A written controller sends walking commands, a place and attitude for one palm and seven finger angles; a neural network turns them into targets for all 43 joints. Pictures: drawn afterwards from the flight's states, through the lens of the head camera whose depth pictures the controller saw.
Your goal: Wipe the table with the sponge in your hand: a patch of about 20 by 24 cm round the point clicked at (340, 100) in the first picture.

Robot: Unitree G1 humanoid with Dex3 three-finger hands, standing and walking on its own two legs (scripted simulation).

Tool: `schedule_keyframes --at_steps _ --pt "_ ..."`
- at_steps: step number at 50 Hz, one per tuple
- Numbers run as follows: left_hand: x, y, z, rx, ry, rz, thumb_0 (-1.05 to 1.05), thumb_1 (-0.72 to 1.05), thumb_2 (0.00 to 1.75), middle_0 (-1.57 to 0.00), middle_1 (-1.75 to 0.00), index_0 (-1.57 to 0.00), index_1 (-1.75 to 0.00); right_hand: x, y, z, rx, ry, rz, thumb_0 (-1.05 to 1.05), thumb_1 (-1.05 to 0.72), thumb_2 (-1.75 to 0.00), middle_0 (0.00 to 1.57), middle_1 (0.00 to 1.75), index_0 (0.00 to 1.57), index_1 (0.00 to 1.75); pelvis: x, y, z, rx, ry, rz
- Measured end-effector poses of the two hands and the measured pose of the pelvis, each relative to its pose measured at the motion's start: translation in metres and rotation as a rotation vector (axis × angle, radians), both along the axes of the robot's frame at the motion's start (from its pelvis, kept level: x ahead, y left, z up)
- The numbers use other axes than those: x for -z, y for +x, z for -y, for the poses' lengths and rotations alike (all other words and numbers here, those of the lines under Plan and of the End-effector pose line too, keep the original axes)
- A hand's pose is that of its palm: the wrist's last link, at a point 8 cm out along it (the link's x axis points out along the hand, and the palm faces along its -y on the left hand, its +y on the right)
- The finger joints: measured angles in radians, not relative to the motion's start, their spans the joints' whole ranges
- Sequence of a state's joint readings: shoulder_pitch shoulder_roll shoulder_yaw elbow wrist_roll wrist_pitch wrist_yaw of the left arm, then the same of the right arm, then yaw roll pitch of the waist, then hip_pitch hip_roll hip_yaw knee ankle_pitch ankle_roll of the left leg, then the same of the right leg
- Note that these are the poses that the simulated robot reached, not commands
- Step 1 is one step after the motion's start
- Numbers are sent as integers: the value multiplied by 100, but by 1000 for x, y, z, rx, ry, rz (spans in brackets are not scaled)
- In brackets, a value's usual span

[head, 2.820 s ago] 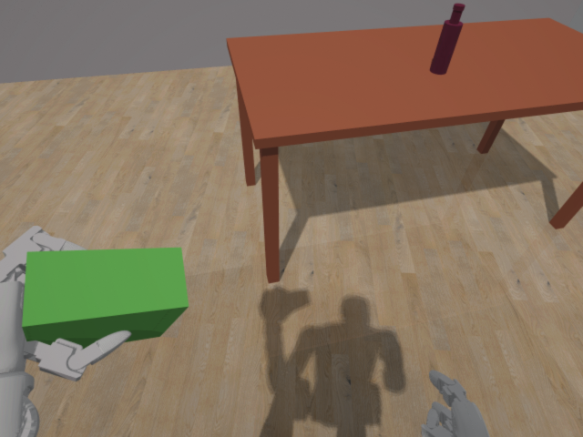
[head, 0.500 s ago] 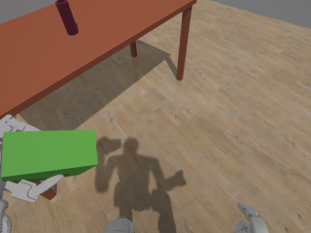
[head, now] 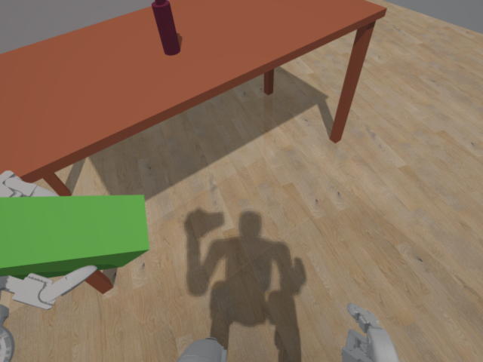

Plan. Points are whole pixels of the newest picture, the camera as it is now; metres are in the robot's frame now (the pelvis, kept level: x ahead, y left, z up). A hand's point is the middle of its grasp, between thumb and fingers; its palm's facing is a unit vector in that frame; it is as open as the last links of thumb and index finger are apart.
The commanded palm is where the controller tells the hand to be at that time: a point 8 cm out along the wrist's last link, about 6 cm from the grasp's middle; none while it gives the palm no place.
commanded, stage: turn to face it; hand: left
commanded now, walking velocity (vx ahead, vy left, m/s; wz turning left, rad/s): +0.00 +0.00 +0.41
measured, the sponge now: (95, 238) +0.23 +0.20 +0.16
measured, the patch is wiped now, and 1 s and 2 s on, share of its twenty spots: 0.00 0.00 0.00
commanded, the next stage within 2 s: take the last steps up to it in 0.28 s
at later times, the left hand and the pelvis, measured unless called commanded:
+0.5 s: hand out of the picture +0.12 +0.25 +0.19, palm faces +0.55 -0.71 -0.44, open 10.5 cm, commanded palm +0.07 +0.28 +0.19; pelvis -0.03 -0.03 +0.01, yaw +12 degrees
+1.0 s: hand out of the picture +0.08 +0.29 +0.19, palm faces +0.68 -0.63 -0.37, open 10.5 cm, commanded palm +0.01 +0.30 +0.19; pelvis -0.06 -0.01 +0.01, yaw +17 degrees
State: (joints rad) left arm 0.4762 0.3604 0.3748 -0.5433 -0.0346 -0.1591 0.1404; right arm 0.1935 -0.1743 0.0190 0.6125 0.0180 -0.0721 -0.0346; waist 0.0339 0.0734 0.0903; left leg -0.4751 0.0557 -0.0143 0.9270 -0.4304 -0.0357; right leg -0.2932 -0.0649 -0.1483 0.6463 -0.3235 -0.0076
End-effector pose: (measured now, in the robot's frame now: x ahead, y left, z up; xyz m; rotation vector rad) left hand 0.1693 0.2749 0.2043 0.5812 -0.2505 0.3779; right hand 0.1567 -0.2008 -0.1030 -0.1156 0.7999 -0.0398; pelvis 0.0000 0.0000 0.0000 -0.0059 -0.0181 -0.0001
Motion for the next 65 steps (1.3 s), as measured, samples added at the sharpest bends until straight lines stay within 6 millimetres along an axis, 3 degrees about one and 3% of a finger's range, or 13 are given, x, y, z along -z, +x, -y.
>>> schedule_keyframes --at_steps 8,14,19,26,29,32,38,43,47,52,59,65 --pt "14 -15 1 -79 -85 -31 -1 -52 99 -69 -134 -71 -134 -30 26 34 -40 -149 26 2 -91 -90 20 30 20 30 -13 -2 11 -99 48 -18" --pt "5 -40 -13 -53 -45 89 -1 -52 99 -69 -134 -71 -134 -48 41 33 -50 -220 114 1 -91 -90 20 30 20 30 1 -12 2 -137 26 -25" --pt "-1 -62 -23 -103 -23 81 -1 -52 99 -69 -134 -71 -134 -52 30 8 -119 -131 115 1 -91 -90 20 30 20 30 -9 -21 9 -181 -17 -15" --pt "-2 -102 -1 -176 -31 35 -1 -52 99 -69 -134 -71 -134 -31 7 -8 -212 -17 75 1 -91 -90 20 30 20 30 -9 -33 30 -214 -21 -1" --pt "4 -113 11 -219 -15 35 -1 -52 99 -69 -135 -71 -134 -11 2 -2 -239 -3 48 1 -90 -90 20 30 20 30 0 -39 42 -229 -6 10" --pt "6 -120 16 -248 -54 43 -1 -52 99 -69 -135 -71 -134 -5 -5 10 -265 -35 -5 1 -90 -90 20 30 21 30 -4 -45 47 -255 18 21" --pt "1 -132 16 -249 -51 8 -1 -52 99 -69 -135 -71 -134 -22 -12 39 -224 -109 -28 2 -91 -90 20 30 20 30 -19 -51 49 -290 47 -4" --pt "-3 -143 2 -262 -34 27 -1 -52 99 -69 -135 -71 -134 -37 -9 49 -205 -186 7 2 -91 -90 20 30 20 30 -20 -53 38 -299 49 -23" --pt "1 -148 -19 -276 -48 106 -1 -52 99 -69 -135 -71 -134 -41 -3 39 -195 -232 60 2 -91 -90 20 30 20 30 -10 -55 19 -303 16 -14" --pt "6 -139 -40 -290 -49 128 -1 -52 99 -69 -135 -71 -134 -41 -2 3 -189 -153 87 2 -91 -90 20 30 20 30 -9 -53 13 -308 12 5" --pt "-2 -123 -25 -257 -16 75 -1 -52 99 -69 -135 -71 -134 -24 3 -41 -261 -15 58 1 -91 -90 20 30 20 30 -11 -33 12 -298 -6 1" --pt "6 -104 -28 -280 -2 51 -1 -52 99 -69 -135 -71 -134 3 24 -41 -301 -18 -20 1 -90 -90 20 30 21 30 0 -20 13 -313 -1 9"
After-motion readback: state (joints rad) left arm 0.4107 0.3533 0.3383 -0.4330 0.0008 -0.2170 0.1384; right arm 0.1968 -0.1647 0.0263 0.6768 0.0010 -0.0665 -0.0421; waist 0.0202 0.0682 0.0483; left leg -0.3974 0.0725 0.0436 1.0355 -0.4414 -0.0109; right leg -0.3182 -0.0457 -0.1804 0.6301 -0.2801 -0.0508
